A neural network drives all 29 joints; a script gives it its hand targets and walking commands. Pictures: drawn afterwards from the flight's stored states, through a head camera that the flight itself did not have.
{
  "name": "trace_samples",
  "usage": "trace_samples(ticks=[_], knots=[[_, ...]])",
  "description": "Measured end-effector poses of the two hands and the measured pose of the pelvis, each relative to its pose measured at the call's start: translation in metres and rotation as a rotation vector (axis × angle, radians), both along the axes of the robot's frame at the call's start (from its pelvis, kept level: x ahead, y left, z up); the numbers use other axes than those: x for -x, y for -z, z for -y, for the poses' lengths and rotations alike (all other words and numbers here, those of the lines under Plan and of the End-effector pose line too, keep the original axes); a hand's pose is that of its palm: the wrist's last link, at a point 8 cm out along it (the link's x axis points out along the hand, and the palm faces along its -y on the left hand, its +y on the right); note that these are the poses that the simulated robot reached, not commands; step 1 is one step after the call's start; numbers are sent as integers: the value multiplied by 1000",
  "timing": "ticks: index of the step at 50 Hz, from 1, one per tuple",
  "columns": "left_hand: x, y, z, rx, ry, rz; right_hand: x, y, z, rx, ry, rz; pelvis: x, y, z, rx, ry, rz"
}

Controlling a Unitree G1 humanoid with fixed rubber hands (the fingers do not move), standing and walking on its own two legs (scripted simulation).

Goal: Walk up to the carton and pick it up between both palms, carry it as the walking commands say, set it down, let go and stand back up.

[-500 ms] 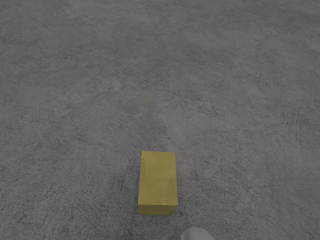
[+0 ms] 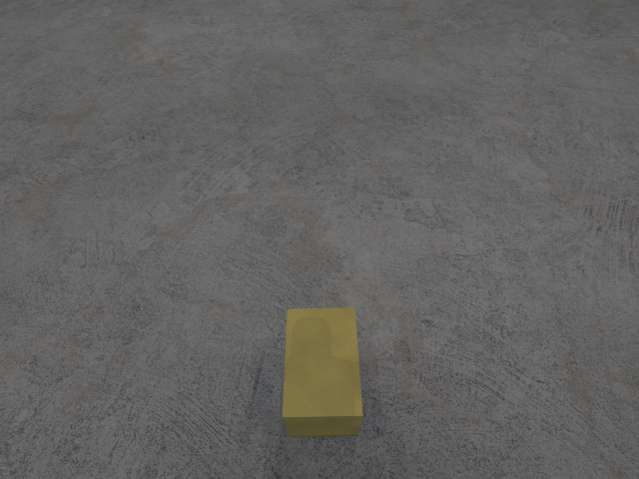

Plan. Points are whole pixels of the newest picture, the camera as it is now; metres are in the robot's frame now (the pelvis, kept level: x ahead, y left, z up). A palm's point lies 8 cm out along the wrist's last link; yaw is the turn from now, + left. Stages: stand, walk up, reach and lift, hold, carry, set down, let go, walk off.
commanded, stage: walk up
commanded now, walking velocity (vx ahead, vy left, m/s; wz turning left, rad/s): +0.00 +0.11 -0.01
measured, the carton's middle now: (322, 372) +0.46 +0.03 -0.66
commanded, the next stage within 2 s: stand in 0.48 s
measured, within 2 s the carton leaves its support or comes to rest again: neither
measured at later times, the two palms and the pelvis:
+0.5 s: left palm out of the picture -0.03 +0.25 -0.15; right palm out of the picture -0.01 -0.16 -0.15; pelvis +0.00 +0.05 +0.00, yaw +0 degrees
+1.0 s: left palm out of the picture -0.02 +0.23 -0.15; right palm out of the picture +0.00 -0.19 -0.15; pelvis +0.00 +0.02 +0.00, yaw +1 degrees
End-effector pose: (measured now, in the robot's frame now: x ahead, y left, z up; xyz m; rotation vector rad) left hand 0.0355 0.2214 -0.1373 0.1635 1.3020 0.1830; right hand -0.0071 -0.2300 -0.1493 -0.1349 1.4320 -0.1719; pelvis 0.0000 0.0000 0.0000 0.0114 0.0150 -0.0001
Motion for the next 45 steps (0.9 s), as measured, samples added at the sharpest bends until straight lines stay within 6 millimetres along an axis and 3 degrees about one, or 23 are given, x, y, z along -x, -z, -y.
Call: trace_samples(ticks=[4,8,14,19,28,45], knots=[[17,12,-22,14,-39,-46,-7,-2,-9,43,-26,24,2,6,-18,17,-15,6],[29,21,-37,44,-40,-82,-8,-9,-30,45,-22,53,3,5,-31,10,-11,31],[42,22,-37,79,-43,-110,-8,-8,-62,1,-25,57,1,2,-43,12,-7,48],[54,16,-34,78,-49,-142,-1,-3,-70,-20,-13,26,-1,1,-48,15,-6,49],[64,12,-28,66,-50,-182,6,-1,-71,-42,-8,-2,-4,0,-43,15,-10,42],[54,12,-13,63,-55,-131,-6,-2,-45,-18,-30,19,-1,0,-26,13,-22,24]])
